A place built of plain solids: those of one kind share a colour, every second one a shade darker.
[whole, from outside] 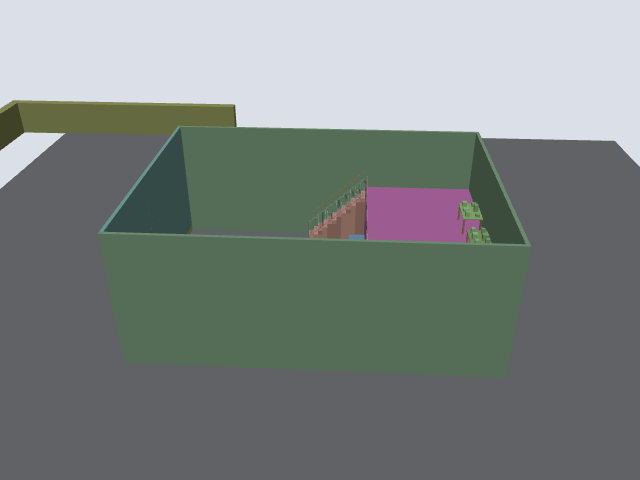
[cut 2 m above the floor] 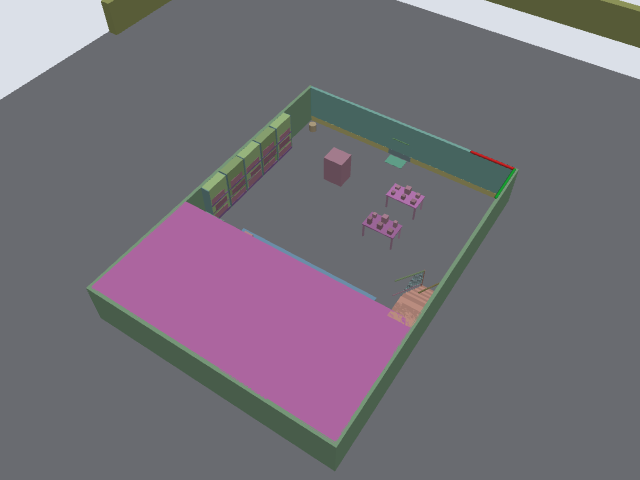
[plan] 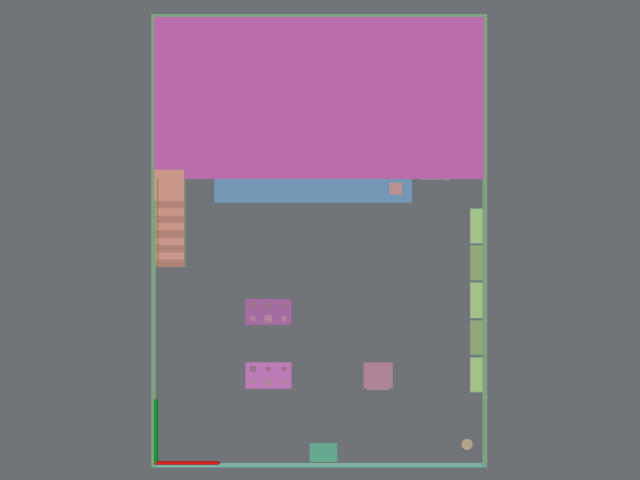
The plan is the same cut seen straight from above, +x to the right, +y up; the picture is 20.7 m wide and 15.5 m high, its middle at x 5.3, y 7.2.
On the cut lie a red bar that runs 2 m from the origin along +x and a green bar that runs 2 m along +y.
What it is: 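A pottery with its shop at street level behind a glazed front, one room two levels high, with a raised rear level reached by one straight flight, fitted out in the 1990s to 2020s; 10.6 x 14.3 m, 5.75 m high throughout; its front glazed onto the street; the raised level 2.77 m over the floor, over the rear 5.2 m, open to the hall behind a guard 1.0 m high along its edge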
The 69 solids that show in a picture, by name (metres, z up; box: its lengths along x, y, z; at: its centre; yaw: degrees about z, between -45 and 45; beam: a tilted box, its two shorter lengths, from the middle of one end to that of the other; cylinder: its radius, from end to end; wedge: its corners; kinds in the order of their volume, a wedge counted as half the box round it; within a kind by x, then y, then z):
{
 "upper_1": {"box": [10.65, 5.23, 2.82], "at": [5.28, 11.79, 1.36]},
 "street_hedge_1": {"box": [0.6, 15.85, 2.25], "at": [-14.32, -8.07, 1.07]},
 "street_hedge_2": {"box": [39.8, 0.6, 2.25], "at": [5.28, -16.3, 1.07]},
 "street_hedge_3": {"box": [0.6, 15.85, 2.25], "at": [24.88, -8.07, 1.07]},
 "wall_1": {"box": [0.15, 14.65, 5.8], "at": [-0.07, 7.17, 2.85]},
 "wall_2": {"box": [10.85, 0.15, 5.8], "at": [5.28, 14.43, 2.85]},
 "wall_3": {"box": [0.15, 14.65, 5.8], "at": [10.62, 7.17, 2.85]},
 "window_wall_1": {"box": [4.81, 0.15, 5.8], "at": [2.4, -0.07, 2.85]},
 "window_wall_2": {"box": [1.2, 0.15, 5.8], "at": [5.41, -0.07, 2.85]},
 "window_wall_3": {"box": [4.54, 0.15, 5.8], "at": [8.28, -0.07, 2.85]},
 "stair_step_1": {"box": [0.96, 0.47, 0.25], "at": [0.43, 6.56, 0.08]},
 "stair_step_2": {"box": [0.96, 0.47, 0.47], "at": [0.43, 6.8, 0.18]},
 "stair_step_3": {"box": [0.96, 0.47, 0.68], "at": [0.43, 7.04, 0.29]},
 "stair_step_4": {"box": [0.96, 0.47, 0.9], "at": [0.43, 7.27, 0.4]},
 "stair_step_5": {"box": [0.96, 0.47, 1.11], "at": [0.43, 7.51, 0.5]},
 "stair_step_6": {"box": [0.96, 0.47, 1.32], "at": [0.43, 7.75, 0.61]},
 "stair_step_7": {"box": [0.96, 0.47, 1.54], "at": [0.43, 7.99, 0.72]},
 "stair_step_8": {"box": [0.96, 0.47, 1.75], "at": [0.43, 8.22, 0.83]},
 "stair_step_9": {"box": [0.96, 0.47, 1.96], "at": [0.43, 8.46, 0.93]},
 "stair_step_10": {"box": [0.96, 0.47, 2.18], "at": [0.43, 8.7, 1.04]},
 "stair_step_11": {"box": [0.96, 0.47, 2.39], "at": [0.43, 8.93, 1.15]},
 "stair_step_12": {"box": [0.96, 0.54, 2.61], "at": [0.43, 9.2, 1.25]},
 "shelves_body_1": {"box": [0.4, 1.16, 2.1], "at": [10.35, 2.85, 1.0]},
 "shelves_body_2": {"box": [0.4, 1.16, 2.1], "at": [10.35, 4.05, 1.0]},
 "shelves_body_3": {"box": [0.4, 1.16, 2.1], "at": [10.35, 5.25, 1.0]},
 "shelves_body_4": {"box": [0.4, 1.16, 2.1], "at": [10.35, 6.45, 1.0]},
 "shelves_body_5": {"box": [0.4, 1.16, 2.1], "at": [10.35, 7.65, 1.0]},
 "shelves_goods_1": {"box": [0.41, 0.81, 0.28], "at": [10.35, 2.8, 1.23]},
 "shelves_goods_2": {"box": [0.41, 1.01, 0.32], "at": [10.35, 2.84, 0.29]},
 "shelves_goods_3": {"box": [0.41, 0.81, 0.31], "at": [10.35, 2.87, 0.77]},
 "shelves_goods_4": {"box": [0.41, 0.97, 0.32], "at": [10.35, 4.03, 0.77]},
 "shelves_goods_5": {"box": [0.41, 0.85, 0.35], "at": [10.35, 4.09, 1.26]},
 "shelves_goods_6": {"box": [0.41, 0.89, 0.34], "at": [10.35, 4.12, 0.3]},
 "shelves_goods_7": {"box": [0.41, 0.74, 0.27], "at": [10.35, 5.13, 0.74]},
 "shelves_goods_8": {"box": [0.41, 0.99, 0.38], "at": [10.35, 5.22, 0.32]},
 "shelves_goods_9": {"box": [0.41, 0.92, 0.27], "at": [10.35, 5.29, 1.22]},
 "shelves_goods_10": {"box": [0.41, 0.91, 0.28], "at": [10.35, 6.39, 0.75]},
 "shelves_goods_11": {"box": [0.41, 0.8, 0.34], "at": [10.35, 6.45, 1.26]},
 "shelves_goods_12": {"box": [0.41, 1.01, 0.33], "at": [10.35, 6.46, 0.29]},
 "shelves_goods_13": {"box": [0.41, 0.76, 0.31], "at": [10.35, 7.61, 0.77]},
 "shelves_goods_14": {"box": [0.41, 0.92, 0.31], "at": [10.35, 7.7, 0.28]},
 "shelves_goods_15": {"box": [0.41, 0.84, 0.3], "at": [10.35, 7.73, 1.24]},
 "kiln_1": {"box": [0.95, 0.85, 1.4], "at": [7.18, 2.83, 0.65]},
 "counter_top_1": {"box": [6.39, 0.78, 0.04], "at": [5.08, 8.79, 1.02]},
 "stallriser_1": {"box": [4.81, 0.05, 0.35], "at": [2.4, -0.02, 0.12]},
 "stallriser_2": {"box": [4.54, 0.05, 0.35], "at": [8.28, -0.02, 0.12]},
 "stair_guard_rail_1": {"wedge": [[0.91, 6.33, 1.1], [0.91, 6.33, 1.16], [0.91, 9.17, 3.67], [0.91, 9.17, 3.73], [0.96, 6.33, 1.1], [0.96, 6.33, 1.16], [0.96, 9.17, 3.67], [0.96, 9.17, 3.73]]},
 "stair_wall_rail_1": {"wedge": [[0.04, 6.33, 1.11], [0.04, 6.33, 1.16], [0.04, 9.17, 3.67], [0.04, 9.17, 3.73], [0.07, 6.33, 1.11], [0.07, 6.33, 1.16], [0.07, 9.17, 3.67], [0.07, 9.17, 3.73]]},
 "top_1": {"box": [1.5, 0.85, 0.05], "at": [3.63, 2.83, 0.78]},
 "top_2": {"box": [1.5, 0.85, 0.05], "at": [3.63, 4.88, 0.78]},
 "upper_top_1": {"box": [1.5, 0.85, 0.05], "at": [3.95, 13.77, 3.54]},
 "upper_top_2": {"box": [1.5, 0.85, 0.05], "at": [6.45, 13.77, 3.54]},
 "shelves_cheek_1": {"box": [0.41, 0.032, 2.1], "at": [10.34, 3.42, 1.0]},
 "shelves_cheek_2": {"box": [0.41, 0.032, 2.1], "at": [10.34, 5.82, 1.0]},
 "shelves_cheek_3": {"box": [0.41, 0.032, 2.1], "at": [10.34, 7.01, 1.0]},
 "shelves_cheek_4": {"box": [0.41, 0.032, 2.1], "at": [10.34, 8.21, 1.0]},
 "stair_guard_low_1": {"wedge": [[0.92, 6.33, 0.27], [0.92, 6.33, 0.3], [0.92, 9.17, 2.83], [0.92, 9.17, 2.87], [0.95, 6.33, 0.27], [0.95, 6.33, 0.3], [0.95, 9.17, 2.83], [0.95, 9.17, 2.87]]},
 "shelves_shelf_1": {"box": [0.41, 1.1, 0.18], "at": [10.34, 5.25, 0.04]},
 "pot_1": {"box": [0.21, 0.21, 0.2], "at": [3.13, 5.09, 0.9]},
 "pot_2": {"box": [0.24, 0.24, 0.31], "at": [3.63, 2.61, 0.96]},
 "pot_3": {"box": [0.24, 0.24, 0.34], "at": [3.63, 4.66, 0.97]},
 "pot_4": {"box": [0.2, 0.2, 0.28], "at": [3.63, 5.09, 0.94]},
 "pot_5": {"box": [0.17, 0.17, 0.34], "at": [4.13, 5.09, 0.97]},
 "till_1": {"box": [0.42, 0.4, 0.28], "at": [7.75, 8.86, 1.18]},
 "plant_pot_1": {"cylinder": 0.18, "from": [10.05, 0.6, 0.0], "to": [10.05, 0.6, 0.38]},
 "door_mat_1": {"box": [0.9, 0.6, 0.07], "at": [5.41, 0.35, -0.02]},
 "upper_pot_1": {"box": [0.22, 0.22, 0.27], "at": [6.45, 13.55, 3.7]},
 "upper_pot_2": {"box": [0.24, 0.24, 0.24], "at": [6.45, 13.98, 3.69]},
 "street_door_kick_1": {"box": [1.2, 0.05, 0.35], "at": [5.41, -0.02, 0.12]}
}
